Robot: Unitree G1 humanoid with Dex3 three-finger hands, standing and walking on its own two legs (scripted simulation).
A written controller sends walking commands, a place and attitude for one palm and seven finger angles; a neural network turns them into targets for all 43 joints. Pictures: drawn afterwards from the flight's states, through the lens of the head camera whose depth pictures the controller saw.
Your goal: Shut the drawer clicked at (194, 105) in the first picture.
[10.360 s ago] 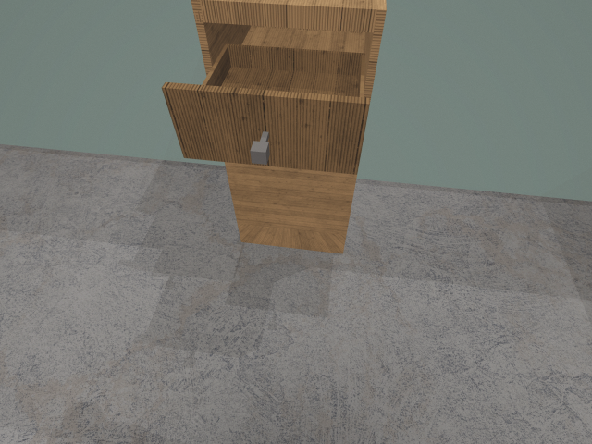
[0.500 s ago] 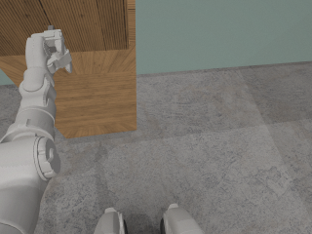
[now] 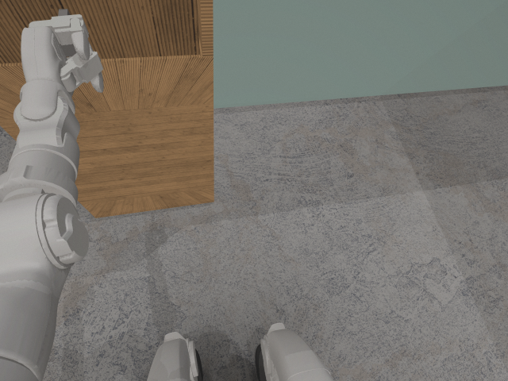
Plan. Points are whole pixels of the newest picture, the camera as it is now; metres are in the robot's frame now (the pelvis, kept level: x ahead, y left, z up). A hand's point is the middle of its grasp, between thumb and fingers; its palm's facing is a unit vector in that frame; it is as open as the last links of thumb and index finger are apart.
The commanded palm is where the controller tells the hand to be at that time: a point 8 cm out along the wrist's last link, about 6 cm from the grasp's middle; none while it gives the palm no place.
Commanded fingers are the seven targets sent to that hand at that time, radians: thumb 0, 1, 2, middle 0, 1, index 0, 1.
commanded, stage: push the drawer shut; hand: left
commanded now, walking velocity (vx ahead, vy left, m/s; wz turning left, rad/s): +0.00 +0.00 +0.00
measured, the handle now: (63, 31) +0.63 +0.19 +0.10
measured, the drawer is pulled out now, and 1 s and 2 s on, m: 0.00 0.00 0.00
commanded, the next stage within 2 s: pull the fist back off the drawer in 0.06 s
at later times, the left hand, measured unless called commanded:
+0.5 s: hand (96, 60) +0.57 +0.15 +0.11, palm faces +0.02 -1.00 -0.01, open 3.3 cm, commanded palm +0.55 +0.19 +0.11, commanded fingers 0.00 0.90 0.90 -1.40 -1.60 -1.40 -1.60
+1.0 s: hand (87, 71) +0.55 +0.16 +0.11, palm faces +0.06 -1.00 +0.00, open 3.2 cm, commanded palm +0.49 +0.20 +0.11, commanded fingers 0.00 0.90 0.90 -1.40 -1.60 -1.40 -1.60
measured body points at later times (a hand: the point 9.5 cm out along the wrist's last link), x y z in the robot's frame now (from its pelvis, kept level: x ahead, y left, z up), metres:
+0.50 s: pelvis -0.03 +0.01 -0.01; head +0.13 +0.03 +0.41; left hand +0.56 +0.20 +0.11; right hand -0.09 -0.25 -0.11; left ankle +0.04 +0.11 -0.66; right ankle +0.00 -0.13 -0.66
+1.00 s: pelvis +0.02 +0.01 +0.01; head +0.14 +0.03 +0.45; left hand +0.54 +0.21 +0.11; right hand +0.01 -0.25 -0.09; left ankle +0.04 +0.11 -0.66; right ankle +0.00 -0.13 -0.66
